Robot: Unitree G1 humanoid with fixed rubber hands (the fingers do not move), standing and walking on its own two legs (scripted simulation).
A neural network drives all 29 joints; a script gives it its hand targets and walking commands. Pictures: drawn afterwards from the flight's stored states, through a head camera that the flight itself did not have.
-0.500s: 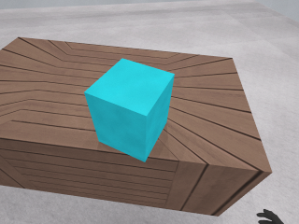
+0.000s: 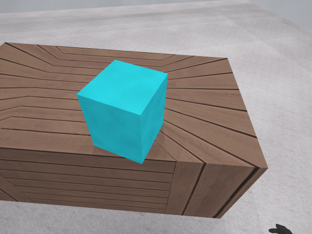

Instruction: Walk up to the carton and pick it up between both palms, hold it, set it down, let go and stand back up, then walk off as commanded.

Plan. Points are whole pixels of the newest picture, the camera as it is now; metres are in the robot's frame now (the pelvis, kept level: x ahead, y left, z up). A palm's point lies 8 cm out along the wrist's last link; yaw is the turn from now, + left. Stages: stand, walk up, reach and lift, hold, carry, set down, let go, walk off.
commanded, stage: walk up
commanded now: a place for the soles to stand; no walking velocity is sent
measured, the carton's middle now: (128, 112) +0.53 +0.13 -0.01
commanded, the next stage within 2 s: none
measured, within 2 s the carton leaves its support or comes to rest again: neither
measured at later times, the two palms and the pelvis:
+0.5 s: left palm out of the picture +0.08 +0.32 -0.08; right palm out of the picture +0.13 -0.31 -0.06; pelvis +0.01 +0.01 +0.01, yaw +0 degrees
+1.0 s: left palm out of the picture +0.09 +0.32 -0.09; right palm out of the picture +0.14 -0.31 -0.06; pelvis +0.01 +0.01 +0.01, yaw +0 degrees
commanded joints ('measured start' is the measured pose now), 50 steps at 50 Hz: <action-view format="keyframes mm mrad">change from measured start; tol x32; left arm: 1 -36 350 120 -70 7 -42 23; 50 -104 222 75 -57 -19 -44 3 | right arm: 1 -85 -209 -79 -118 19 4 -5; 50 -59 -237 -84 -28 7 -36 -3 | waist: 1 -1 -50 62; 50 -55 52 -109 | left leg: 1 -117 -65 -160 145 -298 11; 8 288 45 -220 -291 96 73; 11 102 293 -362 -438 -205 219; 18 81 -46 -101 -79 -123 31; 50 250 96 -173 -272 -36 107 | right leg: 1 -135 -305 651 -499 -199 -215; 7 -119 -172 360 -310 243 -129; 12 -40 -20 -46 71 -64 -20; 19 -166 -205 437 -401 -24 -157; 26 -58 -30 -3 -35 163 -24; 50 -182 -84 160 -213 192 -60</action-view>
